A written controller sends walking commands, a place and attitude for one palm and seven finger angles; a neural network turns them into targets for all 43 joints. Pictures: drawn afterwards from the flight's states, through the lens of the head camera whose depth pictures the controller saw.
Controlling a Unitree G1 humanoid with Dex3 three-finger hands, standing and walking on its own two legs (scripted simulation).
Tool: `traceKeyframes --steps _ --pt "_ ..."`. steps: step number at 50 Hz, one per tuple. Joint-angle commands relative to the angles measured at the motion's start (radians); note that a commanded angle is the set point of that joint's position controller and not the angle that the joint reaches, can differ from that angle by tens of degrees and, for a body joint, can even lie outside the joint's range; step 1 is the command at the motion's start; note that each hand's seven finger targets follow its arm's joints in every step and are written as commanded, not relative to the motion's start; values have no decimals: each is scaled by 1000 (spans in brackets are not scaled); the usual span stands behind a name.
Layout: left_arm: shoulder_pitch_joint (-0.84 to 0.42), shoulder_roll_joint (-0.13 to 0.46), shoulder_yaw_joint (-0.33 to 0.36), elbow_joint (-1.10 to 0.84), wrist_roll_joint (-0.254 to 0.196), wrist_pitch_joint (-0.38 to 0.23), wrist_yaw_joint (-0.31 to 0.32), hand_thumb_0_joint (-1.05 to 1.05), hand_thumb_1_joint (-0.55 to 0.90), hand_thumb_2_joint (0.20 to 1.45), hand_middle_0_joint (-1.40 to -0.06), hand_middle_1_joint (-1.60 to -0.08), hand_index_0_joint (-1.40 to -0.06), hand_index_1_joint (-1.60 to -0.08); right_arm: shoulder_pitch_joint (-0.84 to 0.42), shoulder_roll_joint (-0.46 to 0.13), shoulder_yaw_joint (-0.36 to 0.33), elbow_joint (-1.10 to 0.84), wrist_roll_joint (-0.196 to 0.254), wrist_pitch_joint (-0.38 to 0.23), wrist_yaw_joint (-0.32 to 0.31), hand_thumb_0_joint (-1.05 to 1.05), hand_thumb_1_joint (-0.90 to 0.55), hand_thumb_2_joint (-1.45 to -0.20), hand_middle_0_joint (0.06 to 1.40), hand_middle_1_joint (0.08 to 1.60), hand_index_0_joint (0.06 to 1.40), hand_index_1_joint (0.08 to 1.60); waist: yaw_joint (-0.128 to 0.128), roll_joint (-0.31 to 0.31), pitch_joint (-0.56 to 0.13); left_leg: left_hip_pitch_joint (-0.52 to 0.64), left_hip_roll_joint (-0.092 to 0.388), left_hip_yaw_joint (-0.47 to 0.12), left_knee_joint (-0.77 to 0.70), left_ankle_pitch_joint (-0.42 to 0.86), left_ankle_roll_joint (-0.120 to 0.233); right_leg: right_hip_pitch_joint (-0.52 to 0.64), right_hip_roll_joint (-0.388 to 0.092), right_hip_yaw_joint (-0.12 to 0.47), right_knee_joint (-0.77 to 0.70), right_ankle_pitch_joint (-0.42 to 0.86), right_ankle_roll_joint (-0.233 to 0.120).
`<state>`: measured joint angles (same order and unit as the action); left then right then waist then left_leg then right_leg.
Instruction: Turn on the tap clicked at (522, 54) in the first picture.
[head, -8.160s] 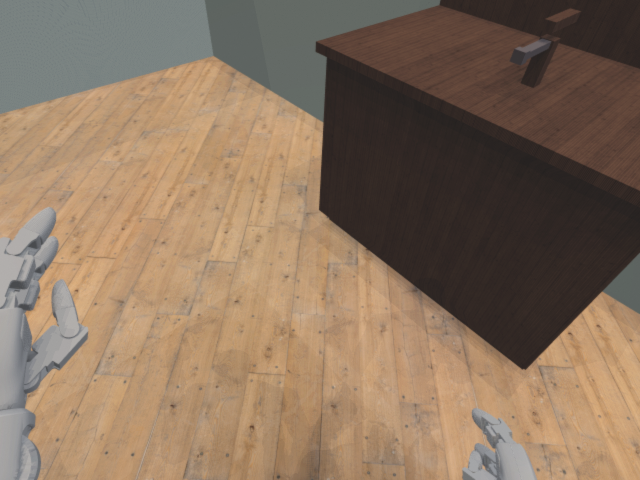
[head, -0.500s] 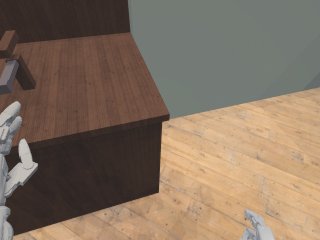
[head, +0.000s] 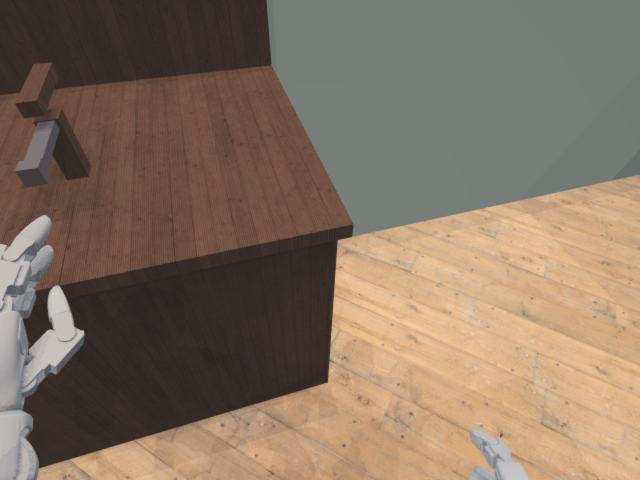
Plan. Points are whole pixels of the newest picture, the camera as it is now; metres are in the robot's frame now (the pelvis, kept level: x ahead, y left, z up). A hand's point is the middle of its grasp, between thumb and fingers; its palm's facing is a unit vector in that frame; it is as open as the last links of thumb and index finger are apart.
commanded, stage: come to a stop and stand still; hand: left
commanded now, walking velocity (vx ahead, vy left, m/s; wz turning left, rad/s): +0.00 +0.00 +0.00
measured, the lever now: (33, 172) +0.45 +0.44 +0.14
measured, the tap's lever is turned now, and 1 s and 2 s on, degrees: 0 0 0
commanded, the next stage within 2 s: look again from close up in 0.46 s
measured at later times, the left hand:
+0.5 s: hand (83, 312) +0.23 +0.26 +0.15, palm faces +0.40 -0.84 -0.37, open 7.4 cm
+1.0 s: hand (43, 297) +0.24 +0.30 +0.16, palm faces +0.41 -0.85 -0.34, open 7.4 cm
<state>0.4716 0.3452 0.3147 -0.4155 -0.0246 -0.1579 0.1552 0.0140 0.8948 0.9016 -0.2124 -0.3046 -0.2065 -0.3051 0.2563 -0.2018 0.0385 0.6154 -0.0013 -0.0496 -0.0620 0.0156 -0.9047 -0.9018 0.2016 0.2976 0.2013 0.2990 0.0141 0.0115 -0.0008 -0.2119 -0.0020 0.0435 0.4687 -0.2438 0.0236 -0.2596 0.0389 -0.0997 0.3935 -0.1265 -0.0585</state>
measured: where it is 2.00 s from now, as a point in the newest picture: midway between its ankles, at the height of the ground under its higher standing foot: outside the picture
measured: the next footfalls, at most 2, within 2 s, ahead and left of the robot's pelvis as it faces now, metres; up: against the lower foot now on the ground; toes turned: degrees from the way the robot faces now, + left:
right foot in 1.82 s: +0.15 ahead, +0.06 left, +0.00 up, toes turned +7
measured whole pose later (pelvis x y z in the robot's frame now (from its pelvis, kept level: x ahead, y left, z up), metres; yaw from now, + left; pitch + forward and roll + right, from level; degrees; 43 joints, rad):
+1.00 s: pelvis +0.03 +0.04 +0.00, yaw +1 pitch -1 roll -1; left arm 0.39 0.37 0.36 -0.41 -0.06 -0.24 0.09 0.02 0.89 0.90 -0.22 -0.31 -0.21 -0.31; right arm 0.25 -0.20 0.02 0.59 0.01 -0.16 -0.03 0.02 -0.91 -0.90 0.20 0.30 0.20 0.30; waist 0.04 -0.04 0.04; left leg -0.16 -0.05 0.05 0.47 -0.29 0.07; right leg -0.23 -0.01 -0.09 0.44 -0.19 -0.01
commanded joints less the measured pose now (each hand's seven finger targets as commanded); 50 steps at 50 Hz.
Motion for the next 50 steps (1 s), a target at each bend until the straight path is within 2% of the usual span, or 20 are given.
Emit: traceKeyframes --steps 1,7,13,17,27,28,29,30,31,32,33,35,36,37,39,41,42,45,47,50 --pt "-90 163 93 -228 2 -70 20 0 900 900 -200 -300 -200 -300 -119 -121 -55 -155 0 -59 -7 0 -900 -900 200 300 200 300 -6 22 -81 -151 96 -113 -111 -54 -1 177 -136 197 -66 -93 37" --pt "-83 173 113 -252 -1 -79 21 0 900 900 -200 -300 -200 -300 -129 -124 -57 -160 -3 -57 -9 0 -900 -900 200 300 200 300 -5 70 -75 -143 109 -133 -134 24 -8 180 -115 162 -22 -7 35" --pt "-62 154 100 -234 -9 -80 16 0 900 900 -200 -300 -200 -300 -127 -121 -58 -165 2 -52 -11 0 -900 -900 200 300 200 300 -8 41 -89 -134 122 -132 -117 118 -16 207 -113 147 14 102 37" --pt "-70 158 105 -258 -10 -80 15 0 900 900 -200 -300 -200 -300 -131 -125 -61 -172 2 -50 -10 0 -900 -900 200 300 200 300 -9 66 -117 -102 121 -123 -96 186 -23 207 -115 144 32 159 33" --pt "-73 159 107 -261 -14 -76 16 0 900 900 -200 -300 -200 -300 -135 -123 -59 -180 1 -41 -11 0 -900 -900 200 300 200 300 -9 53 -106 -119 113 -123 -91 149 -25 202 -125 152 23 131 30" --pt "-1167 973 693 -488 160 -171 12 0 900 900 -200 -300 -200 -300 67 -143 -86 -153 -25 -115 -1 0 -900 -900 200 300 200 300 -14 -123 123 -239 77 -39 38 124 11 17 -93 159 -76 101 163" --pt "-584 391 330 131 38 -126 -42 0 900 900 -200 -300 -200 -300 -57 -35 -45 -112 1 -113 10 0 -900 -900 200 300 200 300 8 -100 -152 -82 19 -69 52 105 15 79 -198 186 -41 65 18" --pt "-356 237 208 135 10 -128 -62 0 900 900 -200 -300 -200 -300 -55 -96 -79 -184 10 -136 11 0 -900 -900 200 300 200 300 47 -39 -81 -39 20 -57 50 89 -9 78 -197 322 -95 122 30" --pt "-282 193 144 14 -18 -156 -68 0 900 900 -200 -300 -200 -300 -45 -118 -76 -177 9 -136 29 0 -900 -900 200 300 200 300 27 32 -131 -50 11 -59 -4 47 -4 167 -212 285 -79 83 36" --pt "-195 90 71 -21 -39 -165 -74 0 900 900 -200 -300 -200 -300 -80 -102 -75 -182 24 -145 50 0 -900 -900 200 300 200 300 25 117 -170 -15 27 -63 -59 86 -5 212 -195 251 -35 74 28" --pt "-162 118 56 -139 -32 -171 -69 0 900 900 -200 -300 -200 -300 -81 -119 -76 -191 19 -148 62 0 -900 -900 200 300 200 300 30 122 -171 -10 46 -79 -79 116 2 208 -163 218 -13 60 46" --pt "-66 146 77 -183 -32 -163 -53 0 900 900 -200 -300 -200 -300 -102 -126 -74 -193 16 -151 66 0 -900 -900 200 300 200 300 38 39 -134 -79 81 -114 -115 91 18 224 -132 170 11 12 58" --pt "-54 171 105 -188 -30 -159 -46 0 900 900 -200 -300 -200 -300 -105 -127 -75 -193 15 -152 63 0 -900 -900 200 300 200 300 37 -5 -122 -107 81 -121 -122 72 17 232 -126 160 9 -2 53" --pt "-52 213 150 -184 -32 -154 -35 0 900 900 -200 -300 -200 -300 -112 -132 -76 -193 18 -151 56 0 -900 -900 200 300 200 300 32 -17 -109 -107 81 -126 -131 62 9 222 -121 150 8 -13 39" --pt "-90 232 184 -199 -34 -158 -34 0 900 900 -200 -300 -200 -300 -118 -129 -74 -203 15 -153 41 0 -900 -900 200 300 200 300 26 -54 -104 -107 75 -139 -132 50 8 205 -118 148 4 -27 34" --pt "-124 246 209 -207 -38 -163 -34 0 900 900 -200 -300 -200 -300 -121 -126 -72 -206 13 -156 27 0 -900 -900 200 300 200 300 18 -23 -94 -98 69 -145 -126 59 7 192 -124 155 -2 -14 29" --pt "-182 277 228 -257 -38 -168 -33 0 900 900 -200 -300 -200 -300 -131 -124 -68 -209 12 -158 22 0 -900 -900 200 300 200 300 15 16 -91 -84 69 -147 -129 79 1 188 -119 149 9 7 28" --pt "-194 224 179 -242 -36 -168 -39 0 900 900 -200 -300 -200 -300 -122 -119 -65 -201 10 -168 19 0 -900 -900 200 300 200 300 16 86 -108 -55 74 -141 -121 176 -8 209 -110 128 39 95 27" --pt "-216 184 133 -269 -36 -165 -44 0 900 900 -200 -300 -200 -300 -123 -116 -63 -199 11 -176 24 0 -900 -900 200 300 200 300 11 79 -116 -9 73 -133 -109 259 -29 198 -105 115 48 140 26" --pt "-174 158 103 -235 -28 -153 -42 0 900 900 -200 -300 -200 -300 -117 -133 -72 -191 4 -171 35 0 -900 -900 200 300 200 300 12 57 -111 -37 71 -128 -97 218 -25 207 -107 111 55 106 21"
